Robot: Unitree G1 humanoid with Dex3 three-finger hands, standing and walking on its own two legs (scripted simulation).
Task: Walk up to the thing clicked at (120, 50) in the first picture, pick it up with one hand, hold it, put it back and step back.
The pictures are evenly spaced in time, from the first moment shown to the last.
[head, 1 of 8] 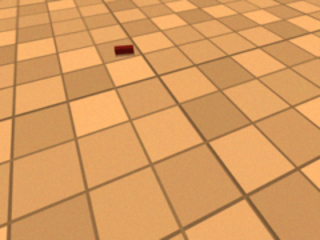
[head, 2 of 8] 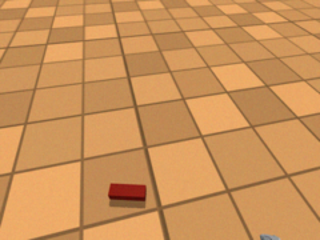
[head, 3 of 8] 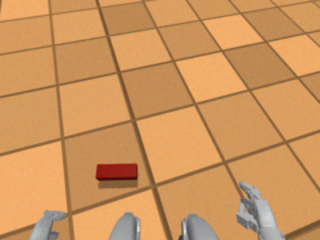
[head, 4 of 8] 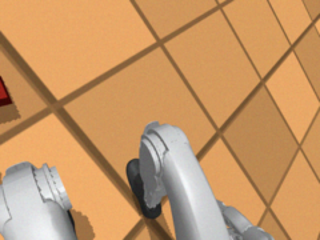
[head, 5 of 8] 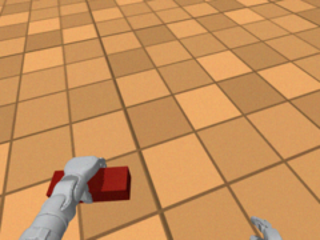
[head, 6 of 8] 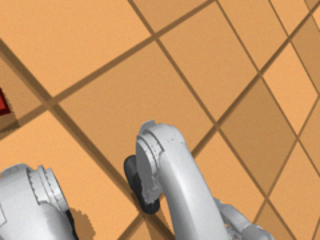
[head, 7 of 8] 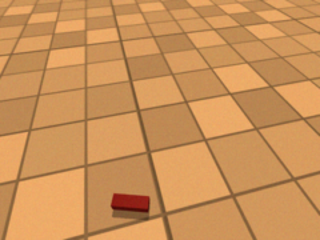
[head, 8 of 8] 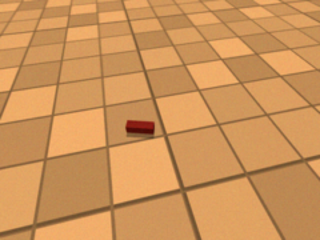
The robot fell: no
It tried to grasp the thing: yes
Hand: left
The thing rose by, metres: 0.65
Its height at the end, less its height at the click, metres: +0.00
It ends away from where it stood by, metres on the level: 0.03
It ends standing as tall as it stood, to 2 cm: yes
